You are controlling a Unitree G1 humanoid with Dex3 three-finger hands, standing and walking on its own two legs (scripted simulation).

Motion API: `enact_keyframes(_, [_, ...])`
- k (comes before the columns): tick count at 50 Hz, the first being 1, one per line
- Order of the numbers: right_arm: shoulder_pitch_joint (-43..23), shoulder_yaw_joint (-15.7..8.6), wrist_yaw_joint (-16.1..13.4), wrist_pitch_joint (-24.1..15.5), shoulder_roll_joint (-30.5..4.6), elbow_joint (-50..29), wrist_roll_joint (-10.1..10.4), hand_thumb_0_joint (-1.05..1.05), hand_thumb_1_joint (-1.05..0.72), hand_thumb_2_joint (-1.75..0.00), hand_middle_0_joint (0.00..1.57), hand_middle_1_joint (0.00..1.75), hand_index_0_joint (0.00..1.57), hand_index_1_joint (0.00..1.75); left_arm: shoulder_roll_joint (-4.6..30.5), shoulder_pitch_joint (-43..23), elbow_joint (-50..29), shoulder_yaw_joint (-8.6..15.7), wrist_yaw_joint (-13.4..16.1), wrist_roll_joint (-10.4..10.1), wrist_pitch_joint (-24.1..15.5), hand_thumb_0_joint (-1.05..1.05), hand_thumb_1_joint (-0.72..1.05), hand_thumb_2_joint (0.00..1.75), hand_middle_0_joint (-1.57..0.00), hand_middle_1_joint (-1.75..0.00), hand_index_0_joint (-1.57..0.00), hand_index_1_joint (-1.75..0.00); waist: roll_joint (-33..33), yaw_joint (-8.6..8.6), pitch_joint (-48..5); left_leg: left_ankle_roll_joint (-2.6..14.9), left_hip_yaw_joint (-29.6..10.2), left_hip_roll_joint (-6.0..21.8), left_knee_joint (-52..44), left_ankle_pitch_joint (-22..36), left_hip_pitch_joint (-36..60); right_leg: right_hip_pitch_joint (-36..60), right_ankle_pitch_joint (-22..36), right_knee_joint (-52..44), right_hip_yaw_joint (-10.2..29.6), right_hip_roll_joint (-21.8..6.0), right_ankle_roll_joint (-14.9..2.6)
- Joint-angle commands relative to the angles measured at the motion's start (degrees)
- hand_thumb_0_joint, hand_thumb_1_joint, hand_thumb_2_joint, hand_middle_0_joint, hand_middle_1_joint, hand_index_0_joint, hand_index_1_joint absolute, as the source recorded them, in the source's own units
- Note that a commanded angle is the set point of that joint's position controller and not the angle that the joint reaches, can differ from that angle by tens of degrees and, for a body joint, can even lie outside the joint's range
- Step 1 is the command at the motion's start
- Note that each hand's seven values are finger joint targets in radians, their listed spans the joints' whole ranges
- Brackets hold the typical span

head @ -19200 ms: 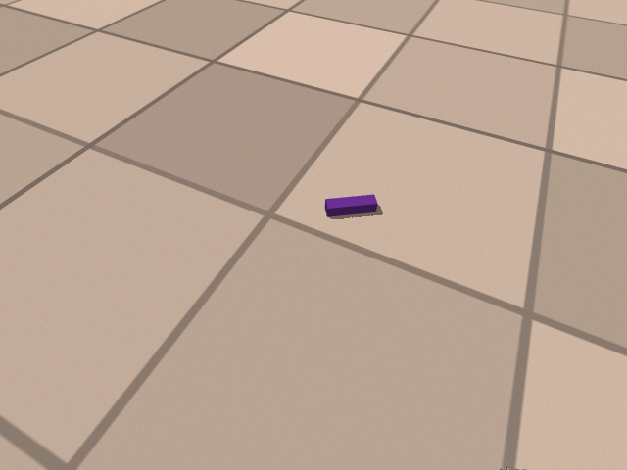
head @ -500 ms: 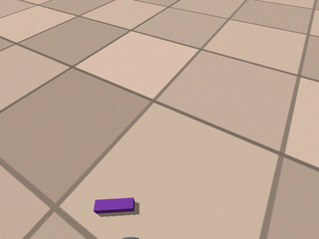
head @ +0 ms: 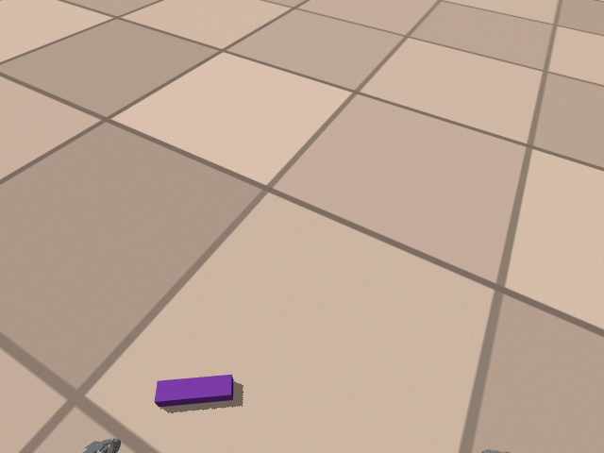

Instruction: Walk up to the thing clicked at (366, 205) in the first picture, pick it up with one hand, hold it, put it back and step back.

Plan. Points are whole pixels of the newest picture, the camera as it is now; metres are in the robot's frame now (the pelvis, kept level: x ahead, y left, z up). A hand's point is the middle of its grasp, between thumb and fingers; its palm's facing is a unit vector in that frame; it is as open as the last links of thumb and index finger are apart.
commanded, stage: stand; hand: left
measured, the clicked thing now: (195, 390) +0.43 +0.28 -0.75
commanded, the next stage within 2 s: walk up in 0.44 s
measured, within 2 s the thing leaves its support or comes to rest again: neither
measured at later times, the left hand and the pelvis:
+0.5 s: hand out of the picture +0.06 +0.26 -0.16, palm faces +0.00 -0.94 -0.33, open 7.4 cm; pelvis -0.01 +0.01 +0.00, yaw +0 degrees
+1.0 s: hand out of the picture -0.01 +0.26 -0.16, palm faces +0.04 -0.90 -0.42, open 7.4 cm; pelvis -0.11 -0.01 -0.02, yaw +3 degrees
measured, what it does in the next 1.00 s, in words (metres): walks backwards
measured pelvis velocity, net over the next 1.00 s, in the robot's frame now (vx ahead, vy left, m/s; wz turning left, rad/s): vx -0.11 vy -0.01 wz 0.06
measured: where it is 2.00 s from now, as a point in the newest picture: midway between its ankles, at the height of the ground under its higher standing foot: outside the picture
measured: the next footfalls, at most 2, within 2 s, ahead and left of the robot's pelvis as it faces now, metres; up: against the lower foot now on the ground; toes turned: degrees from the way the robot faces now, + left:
left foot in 1.06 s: -0.12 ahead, +0.12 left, +0.00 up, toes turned +2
right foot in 1.46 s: -0.26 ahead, -0.13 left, +0.00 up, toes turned +0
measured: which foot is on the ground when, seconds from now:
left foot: down 0.00-0.70, up 0.72-1.00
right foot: down 0.00-1.00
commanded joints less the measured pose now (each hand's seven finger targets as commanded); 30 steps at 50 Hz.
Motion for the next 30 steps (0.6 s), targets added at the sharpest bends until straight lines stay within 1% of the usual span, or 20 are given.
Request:
enact_keyframes(1, [-4.5,-2.5,-0.9,-1.3,-11.7,-2.5,0.0,0.00,-0.90,-0.90,0.20,0.30,0.20,0.30,12.1,-1.4,-1.1,2.6,1.0,0.0,-0.8,0.00,0.90,0.90,-0.20,-0.30,-0.20,-0.30,2.8,1.64,-5.4,1.51,-7.0,7.1,-5.1,4.8,2.6,-0.3,5.3,-4.8,5.5,-6.6,-1.29])
enact_keyframes(3, [-4.4,-2.4,-0.9,-1.5,-12.0,-2.0,-0.1,0.00,-0.90,-0.90,0.20,0.30,0.20,0.30,12.0,-1.7,-0.8,2.5,1.0,0.0,-0.8,0.00,0.90,0.90,-0.20,-0.30,-0.20,-0.30,2.7,1.61,-7.0,1.37,-6.7,7.3,-4.8,9.7,4.0,0.5,8.1,-4.6,5.3,-6.8,-1.20])
enact_keyframes(6, [-4.9,-2.5,-1.0,-1.4,-12.0,-1.1,0.1,0.00,-0.90,-0.90,0.20,0.30,0.20,0.30,12.2,-2.5,0.1,2.4,1.1,-0.1,-0.7,0.00,0.90,0.90,-0.20,-0.30,-0.20,-0.30,2.2,1.11,-6.4,1.19,-6.5,7.1,-5.0,7.7,4.2,-0.6,6.8,-5.6,5.3,-6.9,-1.07])
enact_keyframes(7, [-5.4,-2.6,-1.0,-1.3,-12.5,-1.0,0.0,0.00,-0.90,-0.90,0.20,0.30,0.20,0.30,12.1,-2.1,0.2,2.4,1.0,0.0,-0.8,0.00,0.90,0.90,-0.20,-0.30,-0.20,-0.30,2.1,1.41,-7.5,1.36,-6.3,7.3,-4.4,9.2,5.8,-0.7,8.1,-5.8,5.5,-7.1,-1.07])
enact_keyframes(8, [-5.0,-2.5,-1.0,-1.2,-12.4,-0.7,0.0,0.00,-0.90,-0.90,0.20,0.30,0.20,0.30,12.2,-2.6,0.4,2.3,1.1,0.1,-0.7,0.00,0.90,0.90,-0.20,-0.30,-0.20,-0.30,1.8,0.88,-7.2,1.35,-6.3,7.2,-4.7,8.9,4.9,-0.5,8.3,-5.9,5.3,-6.9,-0.97])
enact_keyframes(10, [-5.5,-2.5,-1.0,-1.0,-12.3,-0.3,0.0,0.00,-0.90,-0.90,0.20,0.30,0.20,0.30,12.4,-2.2,1.0,2.3,1.2,0.0,-0.6,0.00,0.90,0.90,-0.20,-0.30,-0.20,-0.30,1.4,0.93,-5.5,1.31,-6.6,7.1,-5.4,4.5,4.2,-1.8,5.1,-6.5,5.3,-6.9,-0.93])
enact_keyframes(11, [-5.1,-2.5,-1.0,-0.9,-12.5,-0.1,-0.1,0.00,-0.90,-0.90,0.20,0.30,0.20,0.30,12.5,-2.4,1.0,2.3,1.1,0.1,-0.7,0.00,0.90,0.90,-0.20,-0.30,-0.20,-0.30,0.9,0.76,-6.6,1.44,-6.2,7.2,-5.0,6.2,5.7,-1.9,6.4,-6.5,5.6,-7.2,-1.03])
enact_keyframes(14, [-5.8,-2.5,-0.9,-0.8,-12.4,0.3,0.0,0.00,-0.90,-0.90,0.20,0.30,0.20,0.30,12.3,-1.5,1.5,2.1,1.2,0.0,-0.7,0.00,0.90,0.90,-0.20,-0.30,-0.20,-0.30,0.9,0.89,-6.3,1.46,-6.2,7.2,-4.8,6.2,6.7,-3.0,6.3,-7.0,5.6,-7.2,-0.93])
enact_keyframes(15, [-5.2,-2.5,-0.9,-0.8,-12.5,0.4,-0.1,0.00,-0.90,-0.90,0.20,0.30,0.20,0.30,12.4,-1.7,1.5,2.1,1.3,0.1,-0.7,0.00,0.90,0.90,-0.20,-0.30,-0.20,-0.30,0.8,0.60,-6.9,1.63,-6.1,7.3,-4.8,7.5,6.2,-1.9,7.7,-6.9,5.4,-7.2,-0.87])
enact_keyframes(19, [-5.7,-2.5,-0.8,-0.5,-12.5,0.8,0.0,0.00,-0.90,-0.90,0.20,0.30,0.20,0.30,12.6,-0.6,2.0,2.0,1.3,0.1,-0.7,0.00,0.90,0.90,-0.20,-0.30,-0.20,-0.30,0.8,0.76,-4.8,1.57,-6.3,7.0,-5.9,2.1,5.9,-4.3,4.0,-7.7,5.7,-7.1,-0.84])
enact_keyframes(21, [-5.6,-2.5,-0.8,-0.4,-12.5,1.0,-0.2,0.00,-0.90,-0.90,0.20,0.30,0.20,0.30,12.6,-0.8,2.1,2.1,1.3,0.1,-0.5,0.00,0.90,0.90,-0.20,-0.30,-0.20,-0.30,1.6,0.72,-3.2,1.34,-6.7,6.9,-7.3,-2.2,3.4,-4.4,1.9,-7.4,5.6,-6.9,-0.98])
enact_keyframes(22, [-5.8,-3.5,-1.0,0.7,-15.3,2.0,-0.1,0.00,-0.90,-0.90,0.20,0.30,0.20,0.30,14.5,-1.1,1.0,4.5,1.9,-0.6,0.4,0.00,0.90,0.90,-0.20,-0.30,-0.20,-0.30,1.2,1.29,5.2,2.76,-7.7,6.5,-2.7,11.7,-1.1,-9.6,11.2,-1.9,5.2,-6.3,-1.43])
enact_keyframes(23, [-5.0,-3.5,-1.1,1.0,-15.1,1.1,0.3,0.00,-0.90,-0.90,0.20,0.30,0.20,0.30,13.8,1.3,0.1,4.4,2.2,-0.9,0.8,0.00,0.90,0.90,-0.20,-0.30,-0.20,-0.30,2.2,1.56,2.1,3.79,-7.5,7.5,-1.2,17.9,0.9,-9.0,13.1,0.6,4.1,-5.5,-1.62])
enact_keyframes(24, [-4.8,-3.8,-1.1,1.1,-15.1,0.7,0.4,0.00,-0.90,-0.90,0.20,0.30,0.20,0.30,13.0,2.1,-0.1,4.4,2.3,-0.9,1.0,0.00,0.90,0.90,-0.20,-0.30,-0.20,-0.30,3.5,1.50,0.6,4.95,-8.2,8.4,-1.4,19.3,1.0,-8.3,12.0,3.0,2.8,-4.3,-1.57])
enact_keyframes(25, [-4.1,-4.0,-1.2,1.2,-15.4,0.2,0.5,0.00,-0.90,-0.90,0.20,0.30,0.20,0.30,12.7,2.6,-0.8,4.5,2.3,-0.8,1.2,0.00,0.90,0.90,-0.20,-0.30,-0.20,-0.30,4.3,1.32,-2.7,6.50,-9.2,10.1,-2.0,21.5,1.4,-6.8,10.5,6.8,2.0,-2.9,-1.65])
enact_keyframes(26, [-4.0,-4.6,-1.2,1.4,-16.2,-0.8,0.5,0.00,-0.90,-0.90,0.20,0.30,0.20,0.30,12.0,3.7,-1.3,4.5,2.3,-0.8,1.6,0.00,0.90,0.90,-0.20,-0.30,-0.20,-0.30,6.5,1.49,-5.6,8.22,-10.8,12.2,-3.1,21.7,1.5,-6.0,7.1,10.9,0.7,-1.2,-1.76])
enact_keyframes(27, [-4.8,-5.1,-1.2,1.7,-16.8,-2.0,0.3,0.00,-0.90,-0.90,0.20,0.30,0.20,0.30,11.4,5.6,-1.7,4.5,2.2,-0.7,2.1,0.00,0.90,0.90,-0.20,-0.30,-0.20,-0.30,8.9,2.29,-8.0,9.73,-12.0,13.9,-3.6,19.9,1.4,-5.2,0.7,14.1,0.4,-0.3,-1.73])
enact_keyframes(28, [-5.8,-5.4,-1.3,2.0,-17.0,-3.3,0.0,0.00,-0.90,-0.90,0.20,0.30,0.20,0.30,11.5,6.5,-2.2,4.7,2.2,-0.4,2.6,0.00,0.90,0.90,-0.20,-0.30,-0.20,-0.30,10.3,2.50,-9.3,10.82,-12.7,15.3,-3.9,16.9,-0.8,-4.5,-5.5,17.4,0.1,0.3,-1.88])
enact_keyframes(29, [-6.9,-5.6,-1.5,2.3,-17.1,-4.4,-0.1,0.00,-0.90,-0.90,0.20,0.30,0.20,0.30,11.5,8.5,-2.4,4.8,2.2,-0.2,3.0,0.00,0.90,0.90,-0.20,-0.30,-0.20,-0.30,11.4,3.35,-10.7,11.52,-12.3,16.0,-3.0,15.0,-1.5,-4.0,-7.7,19.5,0.4,0.1,-2.09])
enact_keyframes(30, [-7.8,-5.7,-1.6,2.7,-16.8,-5.7,-0.4,0.00,-0.90,-0.90,0.20,0.30,0.20,0.30,11.4,9.5,-2.7,4.9,2.2,0.0,3.3,0.00,0.90,0.90,-0.20,-0.30,-0.20,-0.30,11.3,3.70,-11.2,11.62,-11.5,15.7,-1.8,12.8,-3.6,-3.6,-8.0,20.5,0.5,0.0,-2.38])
